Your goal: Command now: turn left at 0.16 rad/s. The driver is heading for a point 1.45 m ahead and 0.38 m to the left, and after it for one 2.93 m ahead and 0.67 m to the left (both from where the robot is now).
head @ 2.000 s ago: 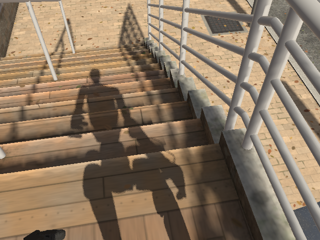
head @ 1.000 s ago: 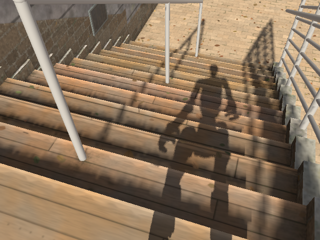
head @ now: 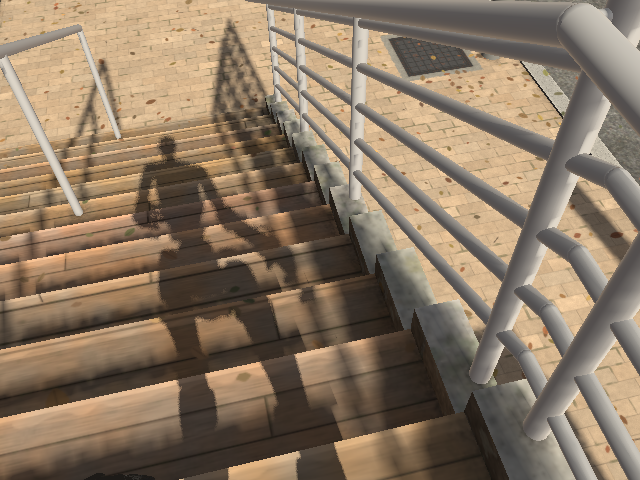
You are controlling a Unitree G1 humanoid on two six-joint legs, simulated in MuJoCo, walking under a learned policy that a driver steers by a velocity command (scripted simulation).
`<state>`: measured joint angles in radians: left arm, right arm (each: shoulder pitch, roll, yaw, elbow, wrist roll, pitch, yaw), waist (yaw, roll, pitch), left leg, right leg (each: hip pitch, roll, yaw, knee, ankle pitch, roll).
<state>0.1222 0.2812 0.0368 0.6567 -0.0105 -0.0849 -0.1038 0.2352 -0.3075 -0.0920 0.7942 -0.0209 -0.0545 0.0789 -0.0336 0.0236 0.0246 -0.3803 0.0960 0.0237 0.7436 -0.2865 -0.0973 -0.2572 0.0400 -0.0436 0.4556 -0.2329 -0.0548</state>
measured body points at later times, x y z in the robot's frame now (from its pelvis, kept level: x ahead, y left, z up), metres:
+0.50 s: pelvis +0.00 +0.10 +0.01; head +0.03 +0.12 +0.46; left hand +0.07 +0.41 -0.09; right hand +0.20 -0.14 -0.08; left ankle -0.01 +0.17 -0.74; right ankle -0.01 -0.07 -0.66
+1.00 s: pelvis +0.01 +0.11 -0.01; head +0.03 +0.14 +0.44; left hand -0.04 +0.36 -0.15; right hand +0.28 -0.02 -0.09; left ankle -0.01 +0.17 -0.74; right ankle +0.08 -0.06 -0.73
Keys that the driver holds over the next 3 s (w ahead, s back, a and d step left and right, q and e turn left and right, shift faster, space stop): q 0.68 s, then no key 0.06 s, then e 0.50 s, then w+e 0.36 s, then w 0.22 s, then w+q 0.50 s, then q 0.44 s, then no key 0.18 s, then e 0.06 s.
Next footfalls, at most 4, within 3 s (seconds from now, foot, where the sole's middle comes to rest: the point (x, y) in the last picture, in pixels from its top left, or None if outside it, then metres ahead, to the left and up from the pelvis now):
0.34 left None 0.03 0.18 -0.78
0.94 right None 0.12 -0.05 -0.78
1.44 left None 0.02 0.18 -0.78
1.88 right None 0.37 -0.05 -0.78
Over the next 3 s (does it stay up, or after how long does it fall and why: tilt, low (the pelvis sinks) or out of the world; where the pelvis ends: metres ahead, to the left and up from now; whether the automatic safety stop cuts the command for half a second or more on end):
stays up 0.62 0.13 -0.18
